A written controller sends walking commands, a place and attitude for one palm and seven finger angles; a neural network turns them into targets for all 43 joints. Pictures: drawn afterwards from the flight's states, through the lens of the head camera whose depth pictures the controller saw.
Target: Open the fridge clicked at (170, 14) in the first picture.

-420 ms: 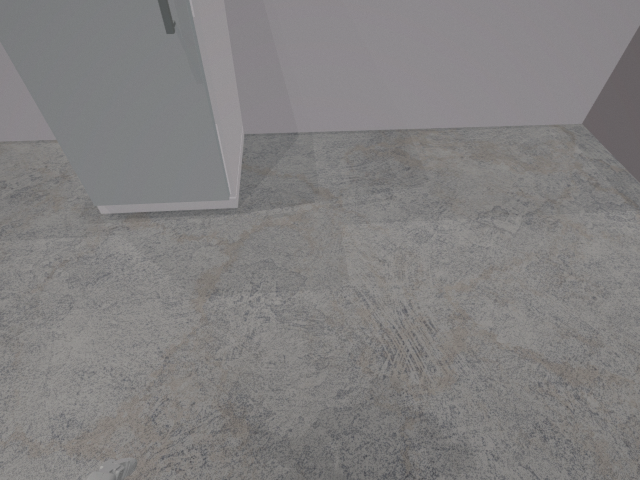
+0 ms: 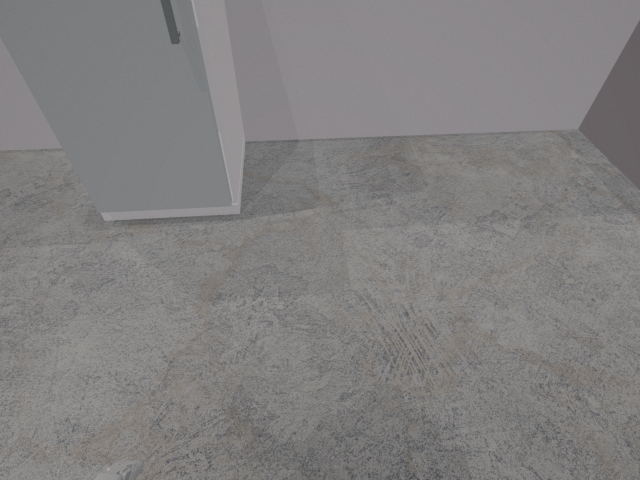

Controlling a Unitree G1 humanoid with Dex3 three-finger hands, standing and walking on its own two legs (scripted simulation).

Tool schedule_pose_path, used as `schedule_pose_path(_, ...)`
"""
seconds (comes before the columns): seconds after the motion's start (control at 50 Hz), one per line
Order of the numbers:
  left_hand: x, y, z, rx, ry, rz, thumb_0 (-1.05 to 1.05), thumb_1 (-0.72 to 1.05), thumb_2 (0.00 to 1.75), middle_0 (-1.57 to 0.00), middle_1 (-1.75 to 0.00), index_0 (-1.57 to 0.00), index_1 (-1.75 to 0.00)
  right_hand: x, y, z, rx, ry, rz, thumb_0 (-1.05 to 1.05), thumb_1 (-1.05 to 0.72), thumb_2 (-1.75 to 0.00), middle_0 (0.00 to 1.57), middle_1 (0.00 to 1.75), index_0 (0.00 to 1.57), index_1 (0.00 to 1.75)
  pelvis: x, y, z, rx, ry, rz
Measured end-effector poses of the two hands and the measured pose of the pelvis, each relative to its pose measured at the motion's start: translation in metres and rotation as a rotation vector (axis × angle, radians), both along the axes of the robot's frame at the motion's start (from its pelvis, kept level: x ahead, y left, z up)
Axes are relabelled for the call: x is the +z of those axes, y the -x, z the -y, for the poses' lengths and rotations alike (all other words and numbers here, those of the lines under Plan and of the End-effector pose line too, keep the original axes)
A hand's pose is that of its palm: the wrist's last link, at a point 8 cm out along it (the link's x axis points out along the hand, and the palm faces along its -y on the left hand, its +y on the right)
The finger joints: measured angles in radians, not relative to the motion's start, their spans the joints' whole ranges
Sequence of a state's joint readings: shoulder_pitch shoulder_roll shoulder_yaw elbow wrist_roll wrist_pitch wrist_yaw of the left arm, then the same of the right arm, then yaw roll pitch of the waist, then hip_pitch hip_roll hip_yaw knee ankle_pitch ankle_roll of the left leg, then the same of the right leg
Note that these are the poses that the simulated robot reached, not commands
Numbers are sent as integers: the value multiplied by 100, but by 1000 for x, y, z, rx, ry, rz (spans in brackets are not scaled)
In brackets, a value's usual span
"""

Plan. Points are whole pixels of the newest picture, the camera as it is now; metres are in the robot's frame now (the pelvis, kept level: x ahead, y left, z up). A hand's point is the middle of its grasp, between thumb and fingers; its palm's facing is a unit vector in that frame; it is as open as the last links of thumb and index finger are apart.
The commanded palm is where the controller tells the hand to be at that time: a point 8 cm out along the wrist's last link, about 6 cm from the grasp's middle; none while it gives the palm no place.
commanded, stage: stand and wait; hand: right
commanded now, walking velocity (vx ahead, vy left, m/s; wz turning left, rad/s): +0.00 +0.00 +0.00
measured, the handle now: out of the picture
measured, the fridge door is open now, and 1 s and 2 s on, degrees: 0 0 0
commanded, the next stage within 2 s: look at it before walking up in 0.40 s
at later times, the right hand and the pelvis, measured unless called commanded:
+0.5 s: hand out of the picture +0.06 -0.24 -0.15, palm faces -0.04 +0.94 -0.35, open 7.4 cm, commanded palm none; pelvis -0.01 +0.01 +0.00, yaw +0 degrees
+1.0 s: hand out of the picture +0.06 -0.23 -0.15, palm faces -0.03 +0.94 -0.34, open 7.4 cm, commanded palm none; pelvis -0.01 +0.01 +0.00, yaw +0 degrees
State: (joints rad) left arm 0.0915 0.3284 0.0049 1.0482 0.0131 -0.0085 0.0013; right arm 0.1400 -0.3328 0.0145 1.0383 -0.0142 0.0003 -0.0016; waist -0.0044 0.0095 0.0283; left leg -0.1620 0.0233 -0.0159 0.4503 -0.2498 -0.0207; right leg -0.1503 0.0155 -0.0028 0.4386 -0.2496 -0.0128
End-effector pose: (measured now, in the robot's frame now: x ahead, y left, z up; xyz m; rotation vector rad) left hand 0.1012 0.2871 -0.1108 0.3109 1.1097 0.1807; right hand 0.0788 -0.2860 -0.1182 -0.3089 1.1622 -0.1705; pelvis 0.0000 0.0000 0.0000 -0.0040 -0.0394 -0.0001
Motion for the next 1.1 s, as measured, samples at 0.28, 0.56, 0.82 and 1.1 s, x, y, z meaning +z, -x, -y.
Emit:
schedule_pose_path(0.28,-8,47,-15,35,-3,-111,1,91,90,-21,-30,-21,-30,3,27,2,-15,25,-64,1,-90,-90,21,30,20,30,2,11,-7,-1,1,1)
schedule_pose_path(0.56,-9,49,-16,37,12,-97,0,91,90,-21,-30,-21,-30,5,20,-7,-1,19,-29,1,-90,-90,21,30,20,30,3,15,-12,1,1,2)
schedule_pose_path(0.82,-6,45,-18,32,4,-88,0,91,90,-21,-30,-21,-30,4,20,-10,-2,10,-27,1,-90,-90,21,30,20,30,4,15,-14,-1,-1,2)
schedule_pose_path(1.1,-5,43,-16,28,1,-104,0,91,90,-21,-30,-21,-30,2,28,-5,-13,13,-62,1,-90,-90,21,30,20,30,4,13,-12,-1,-2,-3)
